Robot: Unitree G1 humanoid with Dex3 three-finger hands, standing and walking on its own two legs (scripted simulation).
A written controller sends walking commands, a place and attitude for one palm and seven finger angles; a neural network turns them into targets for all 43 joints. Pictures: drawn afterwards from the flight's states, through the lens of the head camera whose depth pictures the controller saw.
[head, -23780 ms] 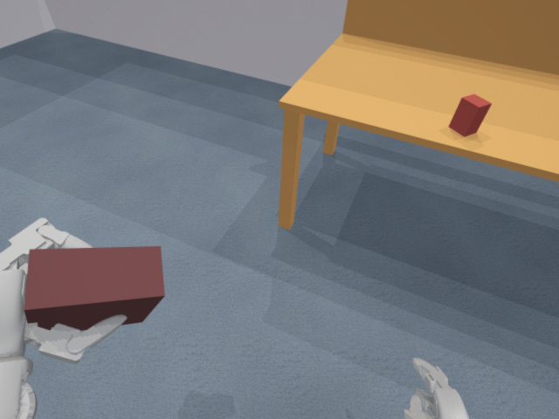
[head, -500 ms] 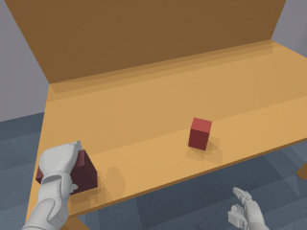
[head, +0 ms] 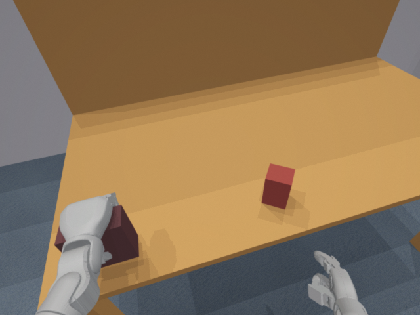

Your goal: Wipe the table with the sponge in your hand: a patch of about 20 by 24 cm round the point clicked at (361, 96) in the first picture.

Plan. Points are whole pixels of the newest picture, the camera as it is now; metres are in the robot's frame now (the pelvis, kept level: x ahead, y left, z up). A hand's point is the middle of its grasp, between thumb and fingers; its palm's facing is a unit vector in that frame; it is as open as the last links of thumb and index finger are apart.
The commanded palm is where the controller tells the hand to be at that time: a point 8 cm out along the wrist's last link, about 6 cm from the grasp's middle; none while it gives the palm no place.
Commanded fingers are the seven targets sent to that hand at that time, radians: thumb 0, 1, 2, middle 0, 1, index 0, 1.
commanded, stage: lower the sponge onto the table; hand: left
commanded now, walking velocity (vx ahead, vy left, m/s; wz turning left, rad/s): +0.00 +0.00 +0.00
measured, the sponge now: (104, 244) +0.24 +0.28 -0.02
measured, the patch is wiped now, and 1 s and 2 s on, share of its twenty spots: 0.00 0.00 0.10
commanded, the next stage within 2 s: wipe forward along the first lane in 1.56 s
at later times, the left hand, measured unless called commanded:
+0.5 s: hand (101, 235) +0.24 +0.28 +0.01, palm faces -0.09 -0.09 -0.99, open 9.9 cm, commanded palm +0.23 +0.27 +0.08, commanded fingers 0.00 0.10 1.30 -1.20 -1.60 -1.20 -1.60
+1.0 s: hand (107, 239) +0.25 +0.27 -0.01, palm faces -0.08 -0.08 -0.99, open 9.9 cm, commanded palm +0.23 +0.26 +0.05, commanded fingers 0.00 0.10 1.30 -1.20 -1.60 -1.20 -1.60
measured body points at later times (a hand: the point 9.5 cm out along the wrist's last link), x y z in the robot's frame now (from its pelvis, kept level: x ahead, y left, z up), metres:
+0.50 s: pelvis +0.00 +0.00 +0.00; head -0.01 -0.03 +0.45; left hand +0.24 +0.28 +0.06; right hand +0.23 -0.22 -0.09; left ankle +0.01 +0.12 -0.74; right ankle +0.00 -0.12 -0.74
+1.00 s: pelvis +0.00 +0.00 +0.00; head -0.01 -0.03 +0.44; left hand +0.25 +0.27 +0.05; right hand +0.21 -0.22 -0.10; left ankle +0.01 +0.12 -0.74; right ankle +0.00 -0.12 -0.74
